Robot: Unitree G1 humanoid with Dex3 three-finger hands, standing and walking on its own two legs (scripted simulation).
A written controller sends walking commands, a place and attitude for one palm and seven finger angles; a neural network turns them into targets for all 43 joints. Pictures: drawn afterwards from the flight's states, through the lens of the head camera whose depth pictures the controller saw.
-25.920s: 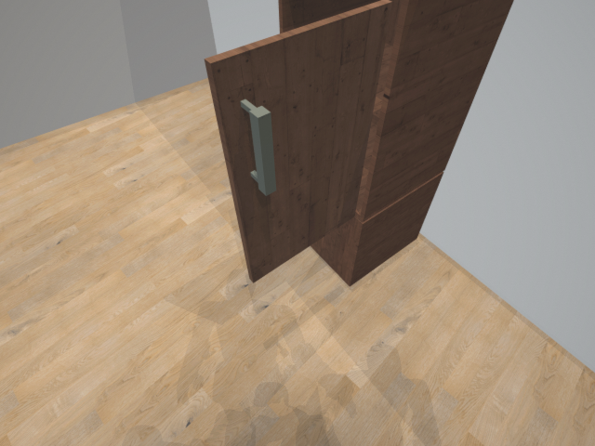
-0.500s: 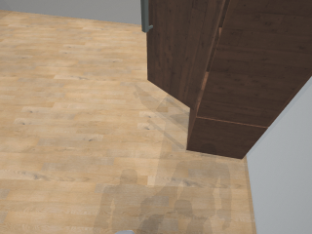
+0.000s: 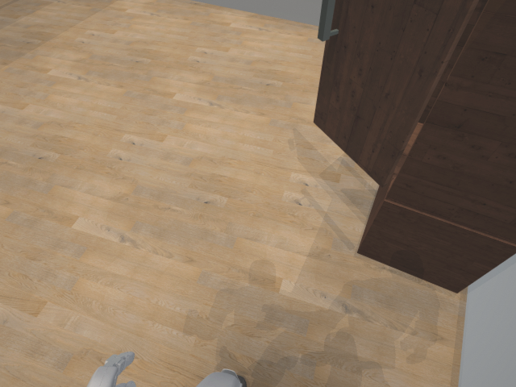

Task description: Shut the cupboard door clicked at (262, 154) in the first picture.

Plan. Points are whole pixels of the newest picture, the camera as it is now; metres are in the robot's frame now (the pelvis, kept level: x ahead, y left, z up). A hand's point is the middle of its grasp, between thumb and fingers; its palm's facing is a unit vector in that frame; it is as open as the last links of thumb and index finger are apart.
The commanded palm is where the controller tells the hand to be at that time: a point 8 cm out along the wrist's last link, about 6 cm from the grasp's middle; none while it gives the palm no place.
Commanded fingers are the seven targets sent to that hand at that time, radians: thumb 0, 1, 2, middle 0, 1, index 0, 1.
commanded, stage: walk to a spot facing it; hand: left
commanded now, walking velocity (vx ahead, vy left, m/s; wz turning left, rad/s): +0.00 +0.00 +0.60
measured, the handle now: (334, 5) +0.99 -0.16 +0.10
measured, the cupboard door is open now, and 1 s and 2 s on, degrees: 57 57 57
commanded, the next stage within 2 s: turn to face it in 1.86 s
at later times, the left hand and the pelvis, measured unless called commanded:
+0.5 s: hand out of the picture -0.02 +0.23 -0.17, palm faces +0.34 -0.91 -0.25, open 7.4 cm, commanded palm none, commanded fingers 0.00 0.90 0.90 -0.20 -0.30 -0.20 -0.30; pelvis +0.01 +0.01 +0.00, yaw +19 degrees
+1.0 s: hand out of the picture +0.05 +0.16 -0.14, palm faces +0.62 -0.75 -0.22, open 7.4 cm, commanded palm none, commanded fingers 0.00 0.90 0.90 -0.20 -0.30 -0.20 -0.30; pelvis +0.14 +0.00 +0.02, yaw +38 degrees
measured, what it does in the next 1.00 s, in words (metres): walks ahead, turning left: left foot, then right foot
